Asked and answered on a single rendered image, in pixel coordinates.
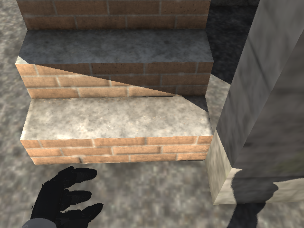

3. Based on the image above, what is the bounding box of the robot left hand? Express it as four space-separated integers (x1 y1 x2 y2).
30 166 104 228

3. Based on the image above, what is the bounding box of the left robot forearm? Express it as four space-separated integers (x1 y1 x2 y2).
22 218 57 228

